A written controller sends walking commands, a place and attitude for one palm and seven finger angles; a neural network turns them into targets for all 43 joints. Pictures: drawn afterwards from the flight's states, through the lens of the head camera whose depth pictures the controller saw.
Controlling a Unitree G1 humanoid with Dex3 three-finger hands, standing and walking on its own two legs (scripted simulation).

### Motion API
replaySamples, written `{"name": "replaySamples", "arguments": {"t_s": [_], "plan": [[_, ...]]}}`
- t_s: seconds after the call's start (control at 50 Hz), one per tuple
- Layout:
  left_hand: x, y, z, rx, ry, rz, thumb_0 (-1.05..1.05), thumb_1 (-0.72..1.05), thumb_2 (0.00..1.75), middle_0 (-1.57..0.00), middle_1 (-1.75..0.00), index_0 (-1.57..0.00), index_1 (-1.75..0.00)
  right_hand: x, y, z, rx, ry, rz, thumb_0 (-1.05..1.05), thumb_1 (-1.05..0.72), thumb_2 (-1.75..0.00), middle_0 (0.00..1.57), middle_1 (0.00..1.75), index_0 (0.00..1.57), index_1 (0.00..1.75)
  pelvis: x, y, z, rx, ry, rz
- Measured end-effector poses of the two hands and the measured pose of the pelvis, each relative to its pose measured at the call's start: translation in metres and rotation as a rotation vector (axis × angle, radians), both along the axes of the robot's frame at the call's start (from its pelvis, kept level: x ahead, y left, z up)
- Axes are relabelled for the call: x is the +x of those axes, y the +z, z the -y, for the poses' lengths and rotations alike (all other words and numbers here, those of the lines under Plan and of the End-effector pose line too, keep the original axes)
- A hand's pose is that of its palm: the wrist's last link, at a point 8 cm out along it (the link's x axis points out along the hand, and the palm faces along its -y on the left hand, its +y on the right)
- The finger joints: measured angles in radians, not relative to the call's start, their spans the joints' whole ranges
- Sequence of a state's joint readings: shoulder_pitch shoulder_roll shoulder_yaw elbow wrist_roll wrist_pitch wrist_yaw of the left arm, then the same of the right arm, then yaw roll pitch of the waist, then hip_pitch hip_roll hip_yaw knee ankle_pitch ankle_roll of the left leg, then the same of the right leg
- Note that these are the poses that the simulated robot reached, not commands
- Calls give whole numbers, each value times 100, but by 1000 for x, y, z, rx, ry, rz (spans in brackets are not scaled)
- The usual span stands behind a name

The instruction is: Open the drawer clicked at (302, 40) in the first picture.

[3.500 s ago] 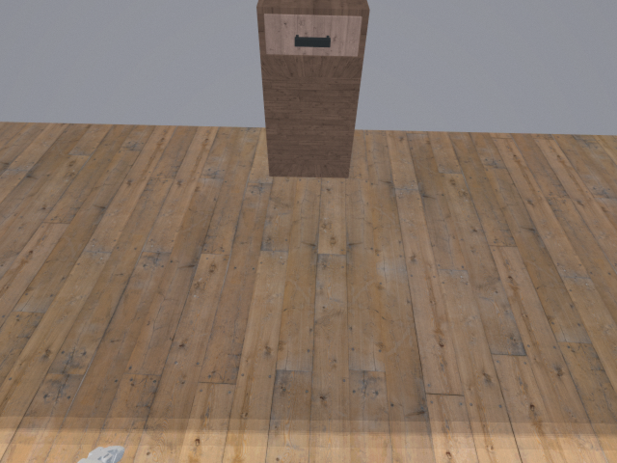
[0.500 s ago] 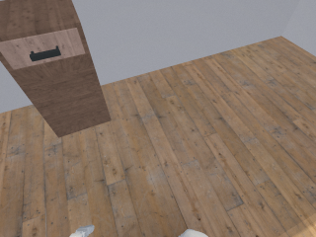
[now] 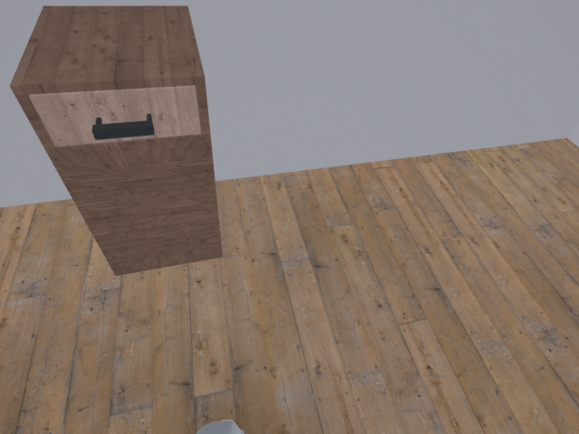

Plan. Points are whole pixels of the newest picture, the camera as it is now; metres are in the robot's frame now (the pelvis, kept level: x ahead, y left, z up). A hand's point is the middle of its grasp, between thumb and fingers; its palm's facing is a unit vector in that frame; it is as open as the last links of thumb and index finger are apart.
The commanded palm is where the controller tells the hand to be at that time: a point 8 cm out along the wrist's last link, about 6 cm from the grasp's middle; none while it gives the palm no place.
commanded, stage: turn to face it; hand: left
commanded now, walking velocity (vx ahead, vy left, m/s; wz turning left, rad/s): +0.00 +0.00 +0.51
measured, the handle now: (124, 124) +0.75 +0.47 -0.06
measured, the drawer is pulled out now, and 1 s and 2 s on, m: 0.00 0.00 0.00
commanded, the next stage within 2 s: take the last steps up to it in 0.50 s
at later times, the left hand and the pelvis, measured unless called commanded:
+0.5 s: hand out of the picture +0.11 +0.15 -0.13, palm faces +0.22 -0.94 -0.26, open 7.4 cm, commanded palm none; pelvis +0.05 -0.04 +0.02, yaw +12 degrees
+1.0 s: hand out of the picture +0.01 +0.17 -0.15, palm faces +0.36 -0.91 -0.20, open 7.4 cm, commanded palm none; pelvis +0.09 +0.00 +0.02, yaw +19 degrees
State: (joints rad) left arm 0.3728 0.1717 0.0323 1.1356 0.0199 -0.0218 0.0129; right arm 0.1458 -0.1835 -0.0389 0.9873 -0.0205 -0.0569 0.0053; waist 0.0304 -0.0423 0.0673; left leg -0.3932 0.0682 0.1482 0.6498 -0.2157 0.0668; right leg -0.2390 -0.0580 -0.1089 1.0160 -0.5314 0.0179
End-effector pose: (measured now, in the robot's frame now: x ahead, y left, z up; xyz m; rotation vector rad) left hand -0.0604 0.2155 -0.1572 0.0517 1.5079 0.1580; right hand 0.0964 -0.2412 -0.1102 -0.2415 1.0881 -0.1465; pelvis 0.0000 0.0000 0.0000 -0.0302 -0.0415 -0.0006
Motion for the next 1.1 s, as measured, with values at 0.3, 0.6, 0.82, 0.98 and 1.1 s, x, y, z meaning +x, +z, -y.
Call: {"name": "replaySamples", "arguments": {"t_s": [0.3, 0.6, 0.82, 0.98, 1.1], "plan": [[148, 42, -19, 133, 32, 310, 1, 91, 90, -19, -30, -20, -30, 3, -13, -1, 69, 8, -183, 1, -92, -90, 20, 30, 21, 30, 39, 15, 12, 22, 129, -40], [120, 58, 22, 186, 146, 289, 1, 92, 90, -20, -30, -20, -30, 61, -17, 37, 68, 131, -206, 1, -91, -90, 20, 30, 20, 30, 56, 21, 48, 63, 262, -40], [20, 24, 9, 111, 300, 74, 1, 91, 90, -20, -30, -20, -30, 114, -6, -13, 8, 301, -103, 1, -91, -90, 19, 30, 20, 30, 59, 9, 18, 26, 317, -46], [44, 32, -2, 80, 290, 49, 1, 91, 90, -19, -30, -20, -30, 89, -4, -27, 23, 261, -197, 1, -92, -90, 20, 30, 20, 30, 88, 20, 5, 31, 326, -38], [121, 34, -5, 100, 249, 137, 1, 91, 90, -19, -30, -20, -30, 70, -22, -12, 43, 201, -350, 1, -91, -90, 20, 30, 20, 30, 124, 14, 8, 43, 324, -38]]}}
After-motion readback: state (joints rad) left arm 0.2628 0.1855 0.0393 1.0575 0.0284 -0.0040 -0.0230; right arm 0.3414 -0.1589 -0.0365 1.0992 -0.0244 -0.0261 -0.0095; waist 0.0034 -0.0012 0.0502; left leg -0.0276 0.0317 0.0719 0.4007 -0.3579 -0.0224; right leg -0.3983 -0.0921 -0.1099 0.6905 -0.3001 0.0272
